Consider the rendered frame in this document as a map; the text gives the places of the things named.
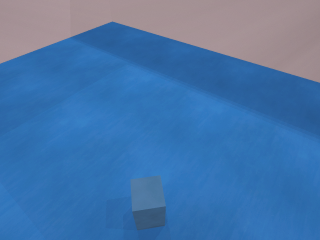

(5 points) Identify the carton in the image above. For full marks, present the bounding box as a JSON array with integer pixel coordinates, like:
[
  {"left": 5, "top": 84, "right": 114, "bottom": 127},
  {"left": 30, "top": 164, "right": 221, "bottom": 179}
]
[{"left": 130, "top": 175, "right": 166, "bottom": 231}]

